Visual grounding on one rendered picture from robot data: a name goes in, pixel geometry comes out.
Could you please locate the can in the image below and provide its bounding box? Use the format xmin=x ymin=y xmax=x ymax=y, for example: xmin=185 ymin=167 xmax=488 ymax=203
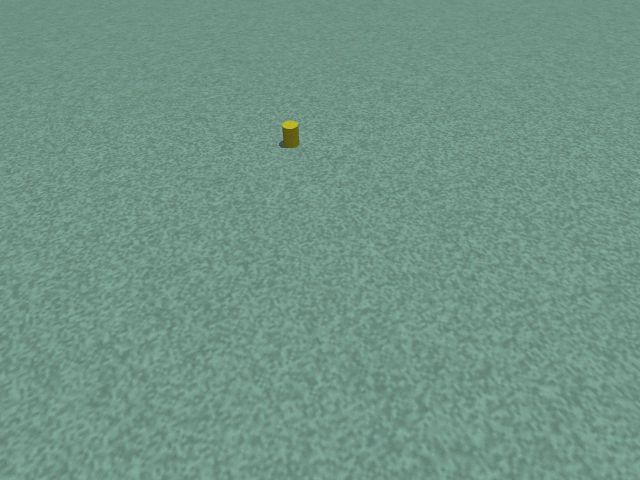
xmin=282 ymin=121 xmax=299 ymax=148

